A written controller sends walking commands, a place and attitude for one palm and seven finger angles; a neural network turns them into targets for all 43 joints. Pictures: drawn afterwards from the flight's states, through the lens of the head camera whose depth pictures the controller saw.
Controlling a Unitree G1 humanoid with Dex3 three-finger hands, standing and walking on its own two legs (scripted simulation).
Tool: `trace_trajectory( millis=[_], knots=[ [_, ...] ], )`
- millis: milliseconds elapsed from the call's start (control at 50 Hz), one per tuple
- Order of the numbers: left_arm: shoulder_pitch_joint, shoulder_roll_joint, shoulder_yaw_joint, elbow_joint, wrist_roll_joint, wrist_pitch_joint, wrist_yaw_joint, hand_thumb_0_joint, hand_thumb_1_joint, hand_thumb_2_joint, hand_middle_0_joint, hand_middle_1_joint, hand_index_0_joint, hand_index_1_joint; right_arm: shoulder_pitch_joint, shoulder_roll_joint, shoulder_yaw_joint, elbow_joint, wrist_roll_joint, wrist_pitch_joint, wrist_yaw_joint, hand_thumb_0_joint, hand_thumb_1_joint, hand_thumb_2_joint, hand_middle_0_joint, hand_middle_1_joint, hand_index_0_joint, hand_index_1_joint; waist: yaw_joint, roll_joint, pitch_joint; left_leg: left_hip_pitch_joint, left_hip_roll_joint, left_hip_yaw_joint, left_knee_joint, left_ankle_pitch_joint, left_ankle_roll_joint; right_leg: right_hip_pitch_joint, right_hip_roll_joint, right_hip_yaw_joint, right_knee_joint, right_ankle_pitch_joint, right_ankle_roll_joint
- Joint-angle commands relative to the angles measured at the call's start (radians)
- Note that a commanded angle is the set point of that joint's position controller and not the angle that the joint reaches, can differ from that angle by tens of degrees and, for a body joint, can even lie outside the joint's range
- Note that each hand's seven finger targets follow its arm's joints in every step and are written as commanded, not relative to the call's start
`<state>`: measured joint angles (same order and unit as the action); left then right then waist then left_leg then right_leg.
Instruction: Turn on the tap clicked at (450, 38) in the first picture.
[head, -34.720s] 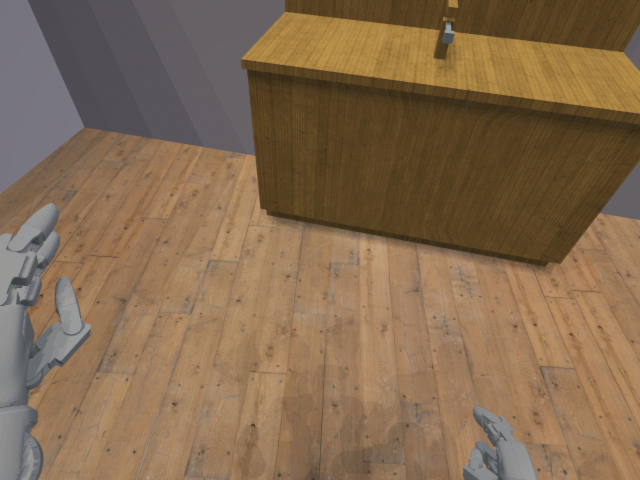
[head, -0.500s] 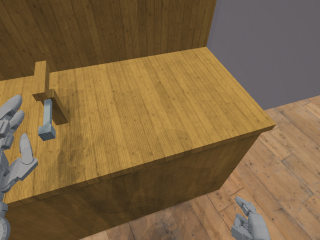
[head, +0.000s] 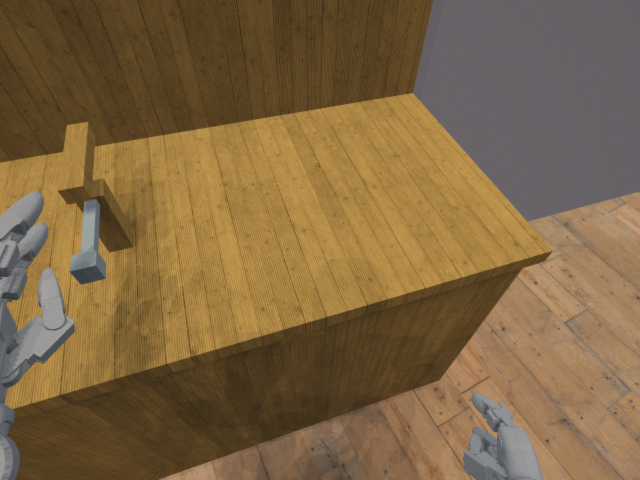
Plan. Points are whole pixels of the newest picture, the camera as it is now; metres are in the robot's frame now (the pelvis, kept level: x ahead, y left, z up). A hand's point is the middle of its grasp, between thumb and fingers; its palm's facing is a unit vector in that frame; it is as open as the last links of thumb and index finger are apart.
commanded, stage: shuffle to correct the standing spot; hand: left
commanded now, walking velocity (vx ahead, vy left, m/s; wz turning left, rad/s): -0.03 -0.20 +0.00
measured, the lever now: (88, 267) +0.33 +0.30 +0.09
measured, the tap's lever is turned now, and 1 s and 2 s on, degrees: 0 0 0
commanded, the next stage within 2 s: come to a stop and stand still in 1.08 s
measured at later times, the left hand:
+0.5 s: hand (52, 325) +0.22 +0.25 +0.16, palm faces +0.33 -0.86 -0.39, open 7.4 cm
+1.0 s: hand (52, 329) +0.21 +0.25 +0.17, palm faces +0.34 -0.86 -0.38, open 7.4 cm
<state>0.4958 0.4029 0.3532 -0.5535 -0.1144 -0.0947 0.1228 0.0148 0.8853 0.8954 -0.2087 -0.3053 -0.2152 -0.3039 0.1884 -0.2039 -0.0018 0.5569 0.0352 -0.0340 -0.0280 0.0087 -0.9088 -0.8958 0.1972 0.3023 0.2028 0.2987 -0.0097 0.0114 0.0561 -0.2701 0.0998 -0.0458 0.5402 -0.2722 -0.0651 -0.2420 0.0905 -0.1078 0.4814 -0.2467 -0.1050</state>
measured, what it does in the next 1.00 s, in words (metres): stands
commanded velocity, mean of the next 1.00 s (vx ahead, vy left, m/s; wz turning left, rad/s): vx -0.03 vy -0.20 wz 0.00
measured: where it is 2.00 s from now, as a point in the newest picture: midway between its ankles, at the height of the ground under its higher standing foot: outside the picture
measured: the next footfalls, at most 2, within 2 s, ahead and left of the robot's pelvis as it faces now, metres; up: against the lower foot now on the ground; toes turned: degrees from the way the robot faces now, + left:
none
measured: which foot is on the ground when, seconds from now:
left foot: down 0.00-1.00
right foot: down 0.00-1.00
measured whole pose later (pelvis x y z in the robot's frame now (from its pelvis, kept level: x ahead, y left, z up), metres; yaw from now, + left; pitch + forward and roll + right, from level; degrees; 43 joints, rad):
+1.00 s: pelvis +0.00 +0.01 +0.00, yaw +0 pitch +0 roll -1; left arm 0.50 0.40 0.35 -0.55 -0.12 -0.09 0.13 0.02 0.89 0.90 -0.21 -0.31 -0.21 -0.30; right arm 0.19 -0.21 0.00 0.55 0.03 -0.03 -0.03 0.01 -0.91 -0.90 0.20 0.30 0.20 0.30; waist -0.01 0.01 0.04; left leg -0.27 0.09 -0.05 0.55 -0.27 -0.07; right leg -0.24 0.08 -0.11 0.48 -0.24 -0.09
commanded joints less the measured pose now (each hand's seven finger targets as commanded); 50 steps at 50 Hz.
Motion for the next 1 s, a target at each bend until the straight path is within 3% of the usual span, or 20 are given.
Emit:
trace_trajectory(
  millis=[0,60,120,320,360,440,520,600,640,760,840,980],
  knots=[
    [-0.043,0.171,0.134,-0.206,0.003,-0.064,0.017,0.0,0.9,0.9,-0.2,-0.3,-0.2,-0.3,-0.088,-0.112,-0.043,-0.156,-0.005,-0.055,-0.005,0.0,-0.9,-0.9,0.2,0.3,0.2,0.3,0.0,0.028,-0.159,0.043,0.041,-0.018,-0.028,0.136,0.088,0.059,-0.19,0.174,-0.111,0.207,0.064],
    [-0.037,0.173,0.134,-0.211,-0.002,-0.063,0.017,0.0,0.9,0.9,-0.2,-0.3,-0.2,-0.3,-0.089,-0.109,-0.042,-0.15,0.0,-0.053,-0.006,0.0,-0.9,-0.9,0.2,0.3,0.2,0.3,-0.005,0.028,-0.165,0.061,0.034,-0.016,-0.022,0.142,0.086,0.056,-0.197,0.184,-0.114,0.223,0.053],
    [-0.043,0.171,0.136,-0.208,0.003,-0.066,0.018,0.0,0.9,0.9,-0.2,-0.3,-0.2,-0.3,-0.088,-0.111,-0.042,-0.155,-0.006,-0.052,-0.003,0.0,-0.9,-0.9,0.2,0.3,0.2,0.3,0.001,0.044,-0.157,0.036,0.048,-0.021,-0.036,0.137,0.089,0.065,-0.185,0.167,-0.11,0.203,0.067],
    [-0.045,0.159,0.124,-0.202,0.007,-0.062,0.015,0.0,0.9,0.9,-0.2,-0.3,-0.2,-0.3,-0.085,-0.114,-0.04,-0.162,-0.006,-0.052,-0.004,0.0,-0.9,-0.9,0.2,0.3,0.2,0.3,0.002,0.056,-0.159,0.018,0.06,-0.037,-0.069,0.133,0.09,0.091,-0.165,0.144,-0.102,0.188,0.073],
    [-0.034,0.171,0.127,-0.214,0.002,-0.061,0.015,0.0,0.9,0.9,-0.2,-0.3,-0.2,-0.3,-0.094,-0.111,-0.039,-0.161,0.0,-0.054,-0.006,0.0,-0.9,-0.9,0.2,0.3,0.2,0.3,-0.001,0.082,-0.158,0.039,0.059,-0.039,-0.077,0.131,0.091,0.076,-0.167,0.15,-0.104,0.192,0.067],
    [-0.053,0.165,0.126,-0.194,0.008,-0.06,0.017,0.0,0.9,0.9,-0.2,-0.3,-0.2,-0.3,-0.082,-0.115,-0.04,-0.162,-0.007,-0.055,-0.005,0.0,-0.9,-0.9,0.2,0.3,0.2,0.3,0.002,0.058,-0.149,0.006,0.059,-0.039,-0.079,0.08,0.088,0.08,-0.166,0.152,-0.112,0.151,0.07],
    [-0.052,0.156,0.119,-0.197,0.008,-0.06,0.017,0.0,0.9,0.9,-0.2,-0.3,-0.2,-0.3,-0.082,-0.114,-0.04,-0.16,-0.007,-0.055,-0.005,0.0,-0.9,-0.9,0.2,0.3,0.2,0.3,0.001,0.05,-0.158,0.022,0.054,-0.036,-0.068,0.107,0.088,0.075,-0.167,0.15,-0.109,0.172,0.065],
    [-0.059,0.163,0.123,-0.214,0.008,-0.062,0.017,0.0,0.9,0.9,-0.2,-0.3,-0.2,-0.3,-0.086,-0.117,-0.041,-0.162,-0.007,-0.057,-0.006,0.0,-0.9,-0.9,0.2,0.3,0.2,0.3,0.001,0.086,-0.166,0.019,0.063,-0.055,-0.089,0.136,0.089,0.087,-0.159,0.136,-0.093,0.179,0.066],
    [-0.043,0.165,0.129,-0.187,0.009,-0.057,0.018,0.0,0.9,0.9,-0.2,-0.3,-0.2,-0.3,-0.083,-0.114,-0.04,-0.163,-0.006,-0.054,-0.005,0.0,-0.9,-0.9,0.2,0.3,0.2,0.3,0.003,0.052,-0.159,0.009,0.063,-0.046,-0.08,0.122,0.089,0.088,-0.161,0.138,-0.103,0.17,0.071],
    [-0.035,0.169,0.126,-0.206,0.001,-0.057,0.016,0.0,0.9,0.9,-0.2,-0.3,-0.2,-0.3,-0.088,-0.112,-0.039,-0.157,-0.001,-0.054,-0.007,0.0,-0.9,-0.9,0.2,0.3,0.2,0.3,-0.004,0.069,-0.171,0.04,0.05,-0.037,-0.063,0.142,0.087,0.074,-0.174,0.152,-0.105,0.203,0.057],
    [-0.044,0.16,0.124,-0.194,0.004,-0.055,0.017,0.0,0.9,0.9,-0.2,-0.3,-0.2,-0.3,-0.078,-0.116,-0.045,-0.16,-0.004,-0.055,-0.005,0.0,-0.9,-0.9,0.2,0.3,0.2,0.3,-0.001,0.021,-0.169,0.029,0.035,-0.021,-0.03,0.116,0.08,0.065,-0.19,0.169,-0.115,0.188,0.052],
    [-0.047,0.158,0.118,-0.197,0.002,-0.06,0.02,0.0,0.9,0.9,-0.2,-0.3,-0.2,-0.3,-0.091,-0.113,-0.033,-0.154,-0.007,-0.054,-0.008,0.0,-0.9,-0.9,0.2,0.3,0.2,0.3,-0.004,0.066,-0.14,0.009,0.044,-0.039,-0.071,0.087,0.088,0.049,-0.172,0.149,-0.116,0.138,0.062]
  ],
)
